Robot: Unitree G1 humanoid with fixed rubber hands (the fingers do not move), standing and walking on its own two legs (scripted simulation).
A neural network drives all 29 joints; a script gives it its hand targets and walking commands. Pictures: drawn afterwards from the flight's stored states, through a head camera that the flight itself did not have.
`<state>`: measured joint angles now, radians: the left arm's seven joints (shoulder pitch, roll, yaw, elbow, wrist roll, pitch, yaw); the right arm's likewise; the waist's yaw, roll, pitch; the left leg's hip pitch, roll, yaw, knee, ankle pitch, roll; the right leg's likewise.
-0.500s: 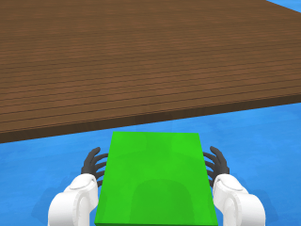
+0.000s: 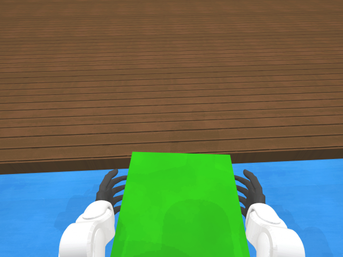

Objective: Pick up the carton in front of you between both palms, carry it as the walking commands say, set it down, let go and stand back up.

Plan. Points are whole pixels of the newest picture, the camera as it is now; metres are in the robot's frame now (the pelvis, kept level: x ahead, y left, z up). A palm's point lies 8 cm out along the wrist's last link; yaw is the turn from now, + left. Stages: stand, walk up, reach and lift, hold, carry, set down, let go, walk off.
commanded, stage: carry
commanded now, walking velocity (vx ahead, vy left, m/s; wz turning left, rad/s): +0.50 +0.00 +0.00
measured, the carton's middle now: (178, 222) +0.22 +0.01 +0.00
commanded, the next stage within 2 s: none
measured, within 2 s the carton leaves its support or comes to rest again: neither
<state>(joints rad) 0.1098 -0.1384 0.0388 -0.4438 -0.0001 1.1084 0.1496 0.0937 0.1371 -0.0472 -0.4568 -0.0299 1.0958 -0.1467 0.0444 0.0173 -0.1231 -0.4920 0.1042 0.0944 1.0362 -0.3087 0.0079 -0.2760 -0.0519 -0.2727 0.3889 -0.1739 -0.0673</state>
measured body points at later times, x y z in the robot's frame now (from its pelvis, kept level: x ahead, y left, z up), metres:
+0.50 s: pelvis +0.32 +0.06 +0.00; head +0.34 +0.07 +0.45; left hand +0.59 +0.18 +0.09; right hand +0.56 -0.12 +0.10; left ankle +0.34 +0.14 -0.74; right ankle +0.26 -0.08 -0.66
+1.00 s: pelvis +0.63 -0.02 -0.01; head +0.72 -0.05 +0.43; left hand +1.00 +0.13 +0.07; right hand +1.01 -0.18 +0.06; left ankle +0.57 +0.13 -0.64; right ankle +0.67 -0.05 -0.74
